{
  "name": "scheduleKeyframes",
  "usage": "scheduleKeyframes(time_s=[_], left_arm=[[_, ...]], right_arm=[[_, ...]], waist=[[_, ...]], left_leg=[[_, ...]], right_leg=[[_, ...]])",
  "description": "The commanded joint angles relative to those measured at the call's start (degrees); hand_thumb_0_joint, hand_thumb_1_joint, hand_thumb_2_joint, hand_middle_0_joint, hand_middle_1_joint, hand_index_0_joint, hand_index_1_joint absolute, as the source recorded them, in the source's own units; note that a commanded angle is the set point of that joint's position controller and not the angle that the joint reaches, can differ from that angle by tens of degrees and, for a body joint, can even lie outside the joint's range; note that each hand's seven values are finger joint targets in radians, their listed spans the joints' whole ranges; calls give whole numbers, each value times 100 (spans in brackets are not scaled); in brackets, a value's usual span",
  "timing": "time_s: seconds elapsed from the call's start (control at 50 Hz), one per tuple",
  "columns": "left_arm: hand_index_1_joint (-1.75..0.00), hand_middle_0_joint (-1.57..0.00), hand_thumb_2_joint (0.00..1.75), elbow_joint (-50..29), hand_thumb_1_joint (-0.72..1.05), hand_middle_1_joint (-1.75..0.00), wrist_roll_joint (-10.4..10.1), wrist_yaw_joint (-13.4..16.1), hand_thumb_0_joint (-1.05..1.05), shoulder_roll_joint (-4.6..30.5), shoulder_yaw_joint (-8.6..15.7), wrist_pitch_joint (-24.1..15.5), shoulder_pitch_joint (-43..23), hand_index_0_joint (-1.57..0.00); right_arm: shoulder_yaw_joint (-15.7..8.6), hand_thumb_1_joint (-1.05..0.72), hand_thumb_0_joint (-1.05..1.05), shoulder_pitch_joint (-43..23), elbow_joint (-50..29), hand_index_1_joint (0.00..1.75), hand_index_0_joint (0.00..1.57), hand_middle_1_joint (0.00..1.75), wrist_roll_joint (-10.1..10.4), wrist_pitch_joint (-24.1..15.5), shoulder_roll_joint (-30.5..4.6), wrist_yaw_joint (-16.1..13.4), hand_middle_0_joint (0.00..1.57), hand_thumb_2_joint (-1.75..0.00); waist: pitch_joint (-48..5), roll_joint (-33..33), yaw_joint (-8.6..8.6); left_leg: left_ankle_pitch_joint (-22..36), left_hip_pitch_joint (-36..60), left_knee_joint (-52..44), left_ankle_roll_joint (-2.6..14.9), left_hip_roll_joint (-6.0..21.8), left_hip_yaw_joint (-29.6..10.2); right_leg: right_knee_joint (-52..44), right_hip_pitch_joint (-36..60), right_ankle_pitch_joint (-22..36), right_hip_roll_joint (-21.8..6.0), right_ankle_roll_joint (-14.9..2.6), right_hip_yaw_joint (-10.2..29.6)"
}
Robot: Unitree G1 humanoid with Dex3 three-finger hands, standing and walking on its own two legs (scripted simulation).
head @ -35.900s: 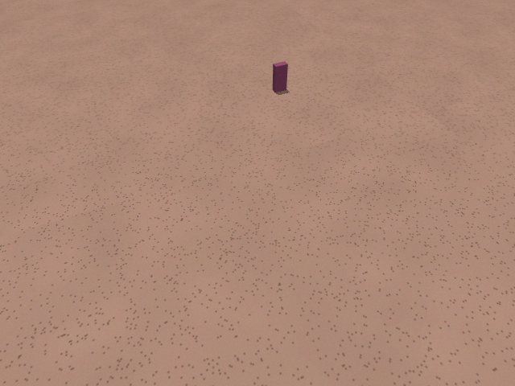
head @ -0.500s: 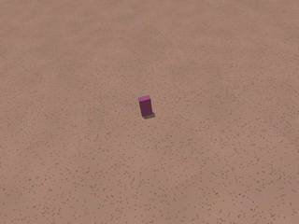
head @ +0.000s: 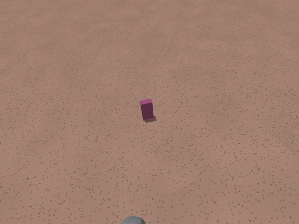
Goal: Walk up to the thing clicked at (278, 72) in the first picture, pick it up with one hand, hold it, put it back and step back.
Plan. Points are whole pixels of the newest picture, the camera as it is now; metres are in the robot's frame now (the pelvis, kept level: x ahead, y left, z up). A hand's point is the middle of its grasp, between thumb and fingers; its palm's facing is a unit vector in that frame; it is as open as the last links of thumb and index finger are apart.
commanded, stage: step back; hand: left
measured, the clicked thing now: (147, 109) +1.04 +0.13 -0.66
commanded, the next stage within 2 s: stand in 0.36 s
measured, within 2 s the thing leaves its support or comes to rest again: neither
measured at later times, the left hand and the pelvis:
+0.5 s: hand out of the picture +0.11 +0.29 -0.15, palm faces -0.03 -0.93 -0.36, open 7.4 cm; pelvis +0.03 +0.04 +0.00, yaw -1 degrees
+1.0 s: hand out of the picture +0.13 +0.28 -0.14, palm faces -0.06 -0.94 -0.35, open 7.4 cm; pelvis +0.05 +0.03 +0.02, yaw -1 degrees
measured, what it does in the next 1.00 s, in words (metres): steps on the spot: left foot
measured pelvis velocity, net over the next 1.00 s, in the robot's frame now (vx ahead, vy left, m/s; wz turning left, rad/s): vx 0.05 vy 0.03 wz -0.02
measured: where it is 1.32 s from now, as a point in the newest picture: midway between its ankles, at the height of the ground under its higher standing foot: outside the picture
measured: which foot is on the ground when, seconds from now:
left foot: up 0.00-0.14, down 0.16-1.00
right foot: down 0.00-1.00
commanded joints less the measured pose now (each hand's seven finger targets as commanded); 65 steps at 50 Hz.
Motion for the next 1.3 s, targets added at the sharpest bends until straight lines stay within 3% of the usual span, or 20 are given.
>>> scheduleKeyframes(time_s=[0.0,0.06,0.1,0.14,0.16,0.18,0.2,0.22,0.26,0.3,0.32,0.34,0.4,0.48,0.58,0.9,1.04,1.12,1.16,1.28], left_arm=[[-30,-20,90,-438,90,-30,-62,172,0,1715,388,-167,-323,-20],[-30,-20,90,-465,90,-30,-98,200,0,1628,293,-95,-536,-20],[-30,-20,90,-526,90,-30,-148,202,0,1674,258,-13,-661,-20],[-30,-20,90,-519,90,-30,-160,213,0,1550,195,79,-590,-20],[-30,-20,90,-555,90,-30,-164,211,0,1410,153,110,-518,-20],[-30,-20,90,-538,90,-30,-221,207,0,1291,122,141,-453,-20],[-30,-20,90,-382,90,-30,-292,230,0,1289,114,205,-347,-20],[-30,-20,90,-238,90,-30,-252,233,0,1316,117,224,-309,-20],[-30,-20,90,-95,90,-30,-206,205,0,1281,104,191,-264,-20],[-30,-20,90,-18,90,-30,-160,193,0,1459,148,143,-207,-20],[-30,-20,90,-34,90,-30,-152,193,0,1550,181,123,-327,-20],[-30,-20,90,92,90,-30,-121,130,0,1394,13,136,-627,-20],[-30,-20,90,207,90,-30,-186,56,0,1177,-97,162,-683,-20],[-30,-20,90,345,90,-30,-159,51,0,1394,-102,108,-1051,-20],[-30,-20,90,464,90,-30,-177,43,0,1369,-122,87,-1203,-20],[-30,-20,90,650,90,-30,-171,71,0,1357,-119,116,-1237,-20],[-30,-20,90,665,90,-30,-179,79,0,1297,-123,131,-1222,-20],[-30,-20,90,670,90,-30,-170,75,0,1333,-110,148,-1250,-20],[-30,-20,90,648,90,-30,-169,74,0,1318,-104,144,-1265,-20],[-30,-20,90,631,90,-30,-171,73,0,1318,-91,153,-1281,-20]], right_arm=[[-204,-90,0,81,-306,30,20,30,-26,-84,-765,-59,20,-90],[-188,-90,0,-143,-307,30,20,30,-10,-71,-685,-60,20,-90],[-189,-90,0,-53,-241,30,20,30,6,-88,-692,-72,20,-90],[-239,-90,0,-139,-163,30,20,30,-8,-112,-808,-103,20,-90],[-283,-90,0,-165,-166,30,20,30,-41,-125,-1020,-127,20,-90],[-298,-90,0,-316,-222,30,20,30,-47,-157,-1206,-152,20,-90],[-284,-90,0,-612,-264,30,20,30,35,-151,-1402,-145,20,-90],[-281,-90,0,-864,-259,30,20,30,25,-134,-1362,-135,20,-90],[-188,-90,0,-1097,-210,30,20,30,-8,-91,-1175,-130,20,-90],[-121,-90,0,-1261,-200,30,20,30,24,-85,-990,-133,20,-90],[-99,-90,0,-1242,-174,30,20,30,27,-98,-933,-130,20,-90],[-46,-90,0,-840,-12,30,20,30,100,-151,-834,-86,20,-90],[-48,-90,0,-1204,146,30,20,30,46,-265,-1019,-53,20,-90],[33,-90,0,-1179,284,30,20,30,94,-268,-792,-34,20,-90],[40,-90,0,-1144,469,30,20,30,84,-282,-807,-17,20,-90],[95,-90,0,-1089,730,30,20,30,84,-290,-806,-59,20,-90],[94,-90,0,-1120,752,30,20,30,98,-263,-879,-76,20,-90],[108,-90,0,-1142,732,30,20,30,89,-250,-813,-72,20,-90],[105,-90,0,-1089,732,30,20,30,84,-255,-833,-76,20,-90],[113,-90,0,-1138,717,30,20,30,86,-256,-832,-83,20,-90]], waist=[[-237,-902,-104],[-331,-1242,-130],[-520,-1330,-248],[-630,-937,-258],[-770,-486,-208],[-987,1,-156],[-1074,341,-91],[-943,427,-43],[-807,430,41],[-663,297,56],[-630,180,-3],[-682,81,-248],[-615,325,-109],[-461,-368,-265],[-542,-374,-284],[-750,-362,-254],[-771,-244,-248],[-610,-393,-266],[-656,-384,-278],[-662,-308,-269]], left_leg=[[221,-39,-609,-103,321,28],[523,411,-1246,-74,305,554],[1269,942,-1930,-30,237,798],[2306,1319,-2485,134,288,600],[2871,1505,-2523,309,755,103],[3023,1482,-2793,651,1425,-711],[2656,998,-2888,1158,1828,-1077],[2292,626,-2981,1226,1900,-1072],[1831,392,-2928,863,1527,-542],[1685,286,-2521,432,1126,-172],[1756,270,-2317,286,963,-35],[1417,681,-2775,184,756,-46],[1432,1172,-3228,260,1121,-363],[1951,1359,-3268,111,934,-34],[1781,1572,-3523,60,882,92],[2725,1808,-3611,-47,938,261],[2841,1869,-3585,-51,955,283],[2507,1818,-3690,-65,937,279],[2774,1865,-3651,-66,958,289],[2752,1870,-3646,-50,970,286]], right_leg=[[-978,129,2134,-1680,-840,1477],[-624,27,3247,-1485,-667,954],[-175,-117,3247,-1369,-552,818],[316,-219,2593,-1027,-256,659],[557,-428,1927,-826,-125,598],[1012,-440,968,-395,47,449],[1142,-73,-294,-94,92,228],[1079,210,-994,-102,71,235],[368,391,-607,-161,12,341],[-94,418,418,-432,-76,755],[-293,405,614,-607,-145,1063],[-556,148,257,-836,-167,1134],[-657,23,99,-463,56,746],[-1175,214,738,-700,49,906],[-1529,366,575,-762,92,901],[-1689,787,1475,-814,139,765],[-1737,833,1642,-822,159,774],[-1809,683,1229,-788,151,756],[-1765,745,1472,-793,152,746],[-1798,794,1489,-809,145,764]])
